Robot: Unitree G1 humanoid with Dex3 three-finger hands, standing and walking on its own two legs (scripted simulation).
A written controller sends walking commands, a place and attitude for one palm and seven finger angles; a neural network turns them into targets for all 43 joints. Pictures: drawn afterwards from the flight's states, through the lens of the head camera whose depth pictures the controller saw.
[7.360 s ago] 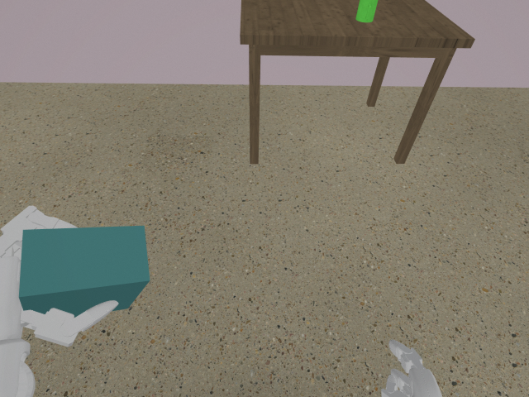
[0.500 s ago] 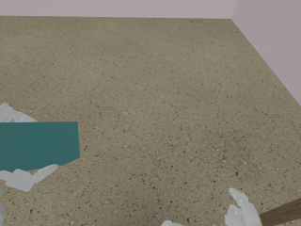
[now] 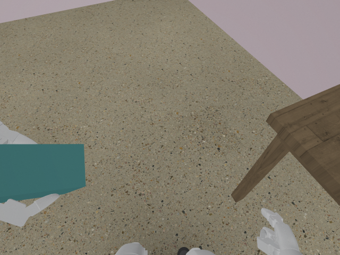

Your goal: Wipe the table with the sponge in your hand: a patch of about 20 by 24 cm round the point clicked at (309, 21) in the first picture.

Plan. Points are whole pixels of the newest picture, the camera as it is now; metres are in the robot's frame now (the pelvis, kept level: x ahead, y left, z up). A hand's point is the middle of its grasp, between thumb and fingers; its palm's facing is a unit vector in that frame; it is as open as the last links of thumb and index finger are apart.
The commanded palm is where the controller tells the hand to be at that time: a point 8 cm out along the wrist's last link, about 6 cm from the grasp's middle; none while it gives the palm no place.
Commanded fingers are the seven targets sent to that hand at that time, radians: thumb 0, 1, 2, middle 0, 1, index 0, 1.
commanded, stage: turn to face it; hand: left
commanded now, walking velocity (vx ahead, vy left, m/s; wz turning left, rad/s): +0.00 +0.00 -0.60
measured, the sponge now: (48, 173) +0.22 +0.21 +0.16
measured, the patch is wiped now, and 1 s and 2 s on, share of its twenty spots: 0.00 0.00 0.00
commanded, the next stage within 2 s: none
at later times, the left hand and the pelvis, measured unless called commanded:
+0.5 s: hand (116, 180) +0.22 +0.10 +0.16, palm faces +0.08 -0.85 -0.52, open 10.4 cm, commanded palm +0.16 +0.17 +0.18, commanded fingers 0.00 0.10 1.30 -1.20 -1.60 -1.20 -1.60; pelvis -0.08 -0.05 -0.01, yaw -18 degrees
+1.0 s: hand (159, 224) +0.16 +0.03 +0.17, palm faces -0.09 -0.89 -0.44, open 10.4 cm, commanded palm +0.14 +0.08 +0.18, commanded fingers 0.00 0.10 1.30 -1.20 -1.60 -1.20 -1.60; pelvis -0.16 -0.06 +0.00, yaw -36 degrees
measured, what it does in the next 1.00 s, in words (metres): walks backwards, turning right: left foot, then right foot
